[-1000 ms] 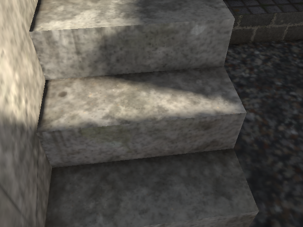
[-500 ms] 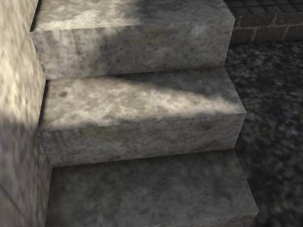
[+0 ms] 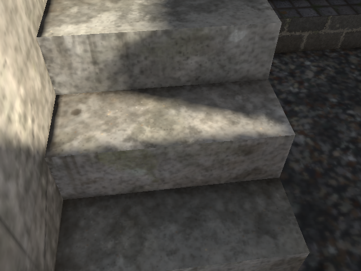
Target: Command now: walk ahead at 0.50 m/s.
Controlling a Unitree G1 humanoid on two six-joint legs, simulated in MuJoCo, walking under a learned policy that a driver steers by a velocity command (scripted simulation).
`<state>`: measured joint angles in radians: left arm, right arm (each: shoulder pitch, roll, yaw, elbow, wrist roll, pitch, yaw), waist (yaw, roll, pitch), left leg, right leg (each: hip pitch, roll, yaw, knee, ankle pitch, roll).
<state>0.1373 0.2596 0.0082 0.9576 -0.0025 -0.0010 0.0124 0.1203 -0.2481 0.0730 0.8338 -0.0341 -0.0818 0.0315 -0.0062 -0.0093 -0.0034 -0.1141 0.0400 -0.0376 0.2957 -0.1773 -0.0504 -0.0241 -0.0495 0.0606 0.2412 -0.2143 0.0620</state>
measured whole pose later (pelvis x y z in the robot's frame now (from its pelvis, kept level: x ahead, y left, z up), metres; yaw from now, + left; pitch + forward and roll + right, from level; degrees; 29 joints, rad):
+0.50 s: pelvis +0.00 +0.00 +0.00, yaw +0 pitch +0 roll +0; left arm 0.14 0.26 0.01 0.97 0.00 0.00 0.01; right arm 0.13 -0.25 0.07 0.83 -0.03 -0.08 0.03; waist 0.00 -0.01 0.00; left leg -0.12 0.04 -0.04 0.30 -0.18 -0.05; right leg -0.02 -0.05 0.06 0.24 -0.21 0.06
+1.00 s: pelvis +0.00 +0.00 +0.00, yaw +0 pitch +0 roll +0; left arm 0.13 0.26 0.01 0.98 0.00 0.00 0.01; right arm 0.13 -0.25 0.07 0.82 -0.04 -0.09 0.03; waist 0.00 -0.01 -0.01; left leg -0.12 0.04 -0.04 0.30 -0.18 -0.05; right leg -0.02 -0.06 0.05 0.24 -0.21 0.07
